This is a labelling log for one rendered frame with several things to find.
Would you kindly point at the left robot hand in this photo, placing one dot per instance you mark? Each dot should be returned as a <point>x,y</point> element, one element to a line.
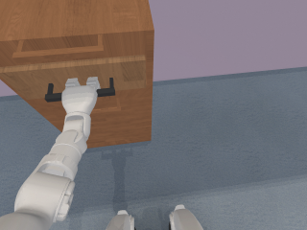
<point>80,98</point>

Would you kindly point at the handle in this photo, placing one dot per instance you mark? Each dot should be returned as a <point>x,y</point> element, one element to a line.
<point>59,54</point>
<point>57,97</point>
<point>105,111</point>

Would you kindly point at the right robot shin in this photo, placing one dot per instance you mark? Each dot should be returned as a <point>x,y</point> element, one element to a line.
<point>179,207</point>

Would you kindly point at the cabinet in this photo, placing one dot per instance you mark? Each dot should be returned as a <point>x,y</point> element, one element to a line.
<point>124,27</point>

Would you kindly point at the robot left forearm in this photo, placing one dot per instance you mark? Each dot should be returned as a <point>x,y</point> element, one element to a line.
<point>66,153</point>

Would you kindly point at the robot right thigh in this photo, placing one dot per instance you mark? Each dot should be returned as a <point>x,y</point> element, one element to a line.
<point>183,219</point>

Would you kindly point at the robot left upper arm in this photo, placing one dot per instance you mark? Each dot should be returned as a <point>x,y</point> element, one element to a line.
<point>45,200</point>

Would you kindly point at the drawer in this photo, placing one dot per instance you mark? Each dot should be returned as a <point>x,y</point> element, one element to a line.
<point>32,80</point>

